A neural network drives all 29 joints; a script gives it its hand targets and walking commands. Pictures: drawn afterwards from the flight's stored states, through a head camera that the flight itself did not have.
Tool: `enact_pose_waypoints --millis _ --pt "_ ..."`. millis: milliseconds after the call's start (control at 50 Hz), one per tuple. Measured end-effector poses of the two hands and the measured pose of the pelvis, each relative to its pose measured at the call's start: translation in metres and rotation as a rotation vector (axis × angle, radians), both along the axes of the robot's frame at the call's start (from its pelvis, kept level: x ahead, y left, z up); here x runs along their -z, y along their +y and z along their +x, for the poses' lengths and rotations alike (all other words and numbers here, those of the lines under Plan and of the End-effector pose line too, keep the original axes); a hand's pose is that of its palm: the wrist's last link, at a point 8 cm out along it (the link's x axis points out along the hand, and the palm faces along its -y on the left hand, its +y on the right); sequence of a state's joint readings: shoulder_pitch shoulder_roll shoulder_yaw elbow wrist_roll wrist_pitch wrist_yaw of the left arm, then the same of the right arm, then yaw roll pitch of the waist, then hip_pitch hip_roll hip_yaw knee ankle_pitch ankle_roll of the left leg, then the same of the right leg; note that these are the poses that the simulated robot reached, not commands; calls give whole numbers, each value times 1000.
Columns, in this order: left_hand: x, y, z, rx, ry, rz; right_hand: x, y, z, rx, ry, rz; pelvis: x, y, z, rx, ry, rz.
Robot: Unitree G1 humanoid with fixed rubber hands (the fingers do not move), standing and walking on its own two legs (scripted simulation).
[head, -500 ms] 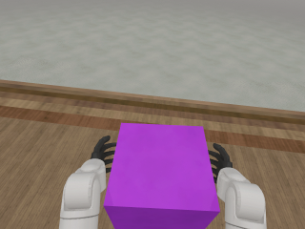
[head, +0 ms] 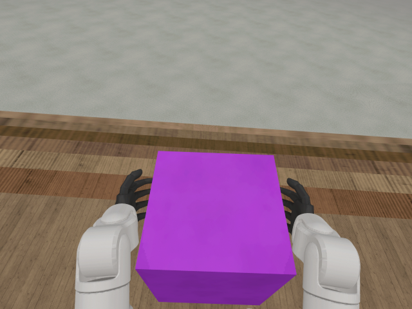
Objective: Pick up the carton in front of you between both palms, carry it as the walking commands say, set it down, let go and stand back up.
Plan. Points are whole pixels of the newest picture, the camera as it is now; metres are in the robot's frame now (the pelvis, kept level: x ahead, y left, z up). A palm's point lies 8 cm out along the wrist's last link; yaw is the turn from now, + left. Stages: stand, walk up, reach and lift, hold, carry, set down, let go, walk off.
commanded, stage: carry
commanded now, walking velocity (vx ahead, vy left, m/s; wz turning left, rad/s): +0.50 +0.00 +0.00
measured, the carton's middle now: (212, 233) +0.28 -0.01 +0.01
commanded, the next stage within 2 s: none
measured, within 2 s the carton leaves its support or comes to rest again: neither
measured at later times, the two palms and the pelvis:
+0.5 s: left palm (152, 99) +0.61 +0.14 +0.08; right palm (262, 101) +0.63 -0.16 +0.07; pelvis +0.33 -0.03 -0.01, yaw +2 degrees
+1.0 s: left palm (155, 35) +1.01 +0.18 +0.08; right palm (236, 39) +1.00 -0.12 +0.09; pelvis +0.63 +0.03 -0.01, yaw +2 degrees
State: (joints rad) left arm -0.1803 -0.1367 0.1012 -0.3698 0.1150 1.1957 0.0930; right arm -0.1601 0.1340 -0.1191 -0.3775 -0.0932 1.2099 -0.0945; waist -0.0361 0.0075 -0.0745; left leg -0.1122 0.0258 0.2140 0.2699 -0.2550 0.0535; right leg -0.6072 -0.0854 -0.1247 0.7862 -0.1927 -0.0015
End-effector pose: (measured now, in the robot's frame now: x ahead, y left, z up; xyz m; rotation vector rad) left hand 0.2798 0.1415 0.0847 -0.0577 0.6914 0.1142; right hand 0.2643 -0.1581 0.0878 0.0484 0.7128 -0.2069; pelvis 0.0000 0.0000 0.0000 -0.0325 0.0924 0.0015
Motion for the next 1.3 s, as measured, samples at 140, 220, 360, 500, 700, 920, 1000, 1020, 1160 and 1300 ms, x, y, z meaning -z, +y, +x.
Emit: enact_pose_waypoints --millis 140,220,360,500,700,920,1000,1020,1160,1300 --pt "14 -5 93 -48 -11 23 18 -5 110 -59 -11 10 21 -18 110 -22 -23 9" --pt "33 -8 146 -85 27 43 43 -9 174 -99 27 29 33 -31 168 -53 -40 4" --pt "28 -3 218 -149 72 35 38 -2 264 -161 70 23 11 -40 245 -57 -25 41" --pt "2 0 331 -119 -32 32 13 1 366 -127 -34 18 9 -29 334 -37 -24 47" --pt "2 22 544 28 -56 66 0 21 553 -92 -51 -90 45 10 471 -11 -54 27" --pt "4 36 689 21 75 34 5 35 691 -50 79 -43 14 33 579 -15 -1 -4" --pt "2 41 728 -20 38 13 1 40 739 -53 39 -24 14 31 625 -31 9 0" --pt "1 42 738 -30 23 14 0 41 751 -57 23 -17 16 30 638 -33 10 3" --pt "4 38 813 -65 -49 45 14 37 835 -96 -50 4 49 18 739 -57 -1 27" --pt "60 6 919 -53 -68 76 72 6 942 -132 -67 -37 129 -10 855 -73 -83 93"
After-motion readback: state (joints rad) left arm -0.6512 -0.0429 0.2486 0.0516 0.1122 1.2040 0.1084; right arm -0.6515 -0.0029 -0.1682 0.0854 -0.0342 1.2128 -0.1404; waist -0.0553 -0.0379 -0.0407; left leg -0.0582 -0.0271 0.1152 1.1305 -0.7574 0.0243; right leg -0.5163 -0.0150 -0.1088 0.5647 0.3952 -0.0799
